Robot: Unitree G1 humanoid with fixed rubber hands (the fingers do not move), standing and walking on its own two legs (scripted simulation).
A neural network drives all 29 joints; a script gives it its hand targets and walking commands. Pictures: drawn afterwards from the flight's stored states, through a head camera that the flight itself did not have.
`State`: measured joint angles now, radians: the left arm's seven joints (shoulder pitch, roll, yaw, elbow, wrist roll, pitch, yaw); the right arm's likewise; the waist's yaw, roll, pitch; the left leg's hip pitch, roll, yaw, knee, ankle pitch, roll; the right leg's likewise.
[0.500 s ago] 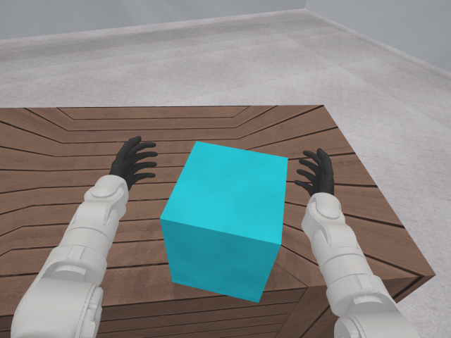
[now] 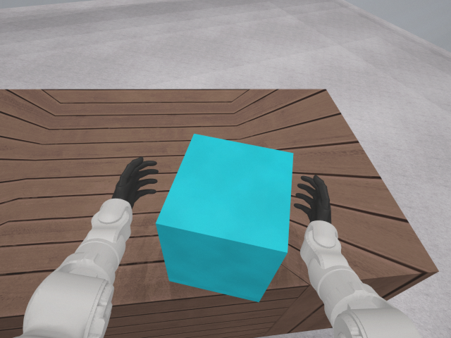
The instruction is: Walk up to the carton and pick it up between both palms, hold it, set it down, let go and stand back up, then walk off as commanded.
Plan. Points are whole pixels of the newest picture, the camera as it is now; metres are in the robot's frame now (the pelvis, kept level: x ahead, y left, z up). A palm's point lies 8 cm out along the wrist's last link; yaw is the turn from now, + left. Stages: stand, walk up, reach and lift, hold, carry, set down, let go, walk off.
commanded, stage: reach and lift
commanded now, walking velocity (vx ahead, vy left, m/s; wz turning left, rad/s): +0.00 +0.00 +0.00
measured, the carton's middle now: (227, 220) +0.38 -0.05 -0.03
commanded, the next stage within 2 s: none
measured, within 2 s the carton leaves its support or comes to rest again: neither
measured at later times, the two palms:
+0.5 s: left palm (151, 207) +0.41 +0.10 +0.00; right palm (309, 221) +0.34 -0.20 +0.01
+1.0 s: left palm (154, 208) +0.41 +0.10 +0.00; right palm (305, 226) +0.33 -0.19 +0.01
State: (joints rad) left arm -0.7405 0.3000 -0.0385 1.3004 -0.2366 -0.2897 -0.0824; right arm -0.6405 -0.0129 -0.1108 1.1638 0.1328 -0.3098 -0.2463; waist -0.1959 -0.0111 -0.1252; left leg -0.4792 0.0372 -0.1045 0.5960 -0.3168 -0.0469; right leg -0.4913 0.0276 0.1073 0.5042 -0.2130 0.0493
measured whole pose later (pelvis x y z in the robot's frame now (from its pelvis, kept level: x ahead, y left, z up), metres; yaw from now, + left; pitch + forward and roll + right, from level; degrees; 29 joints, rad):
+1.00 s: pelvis -0.01 +0.00 +0.00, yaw +0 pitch +16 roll -2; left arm -0.78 0.13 0.30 1.36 0.28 -0.47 -0.03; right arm -0.66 0.12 -0.58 1.21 -0.38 -0.57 -0.22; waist -0.18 -0.02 -0.13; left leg -0.59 0.04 -0.10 0.61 -0.30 -0.05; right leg -0.59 0.03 0.11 0.50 -0.19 0.05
